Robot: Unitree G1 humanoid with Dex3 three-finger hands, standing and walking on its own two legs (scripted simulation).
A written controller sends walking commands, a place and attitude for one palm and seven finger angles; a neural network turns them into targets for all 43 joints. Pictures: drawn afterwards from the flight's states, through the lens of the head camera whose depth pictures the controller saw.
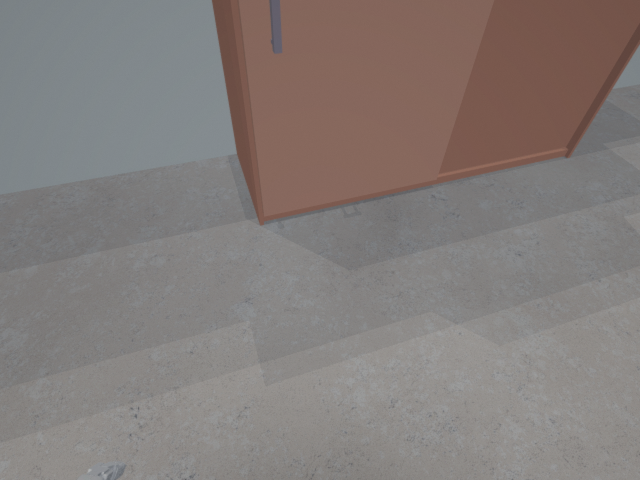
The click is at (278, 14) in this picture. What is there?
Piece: wardrobe's sliding door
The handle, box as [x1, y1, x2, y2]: [269, 0, 281, 53]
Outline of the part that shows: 269,0 272,33 271,43 274,53 281,52 279,0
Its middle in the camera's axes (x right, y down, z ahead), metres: -0.13 -0.62 +1.08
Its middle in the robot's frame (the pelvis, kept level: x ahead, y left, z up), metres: +1.23 +0.20 +0.08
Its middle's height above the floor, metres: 0.85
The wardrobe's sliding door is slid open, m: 0.00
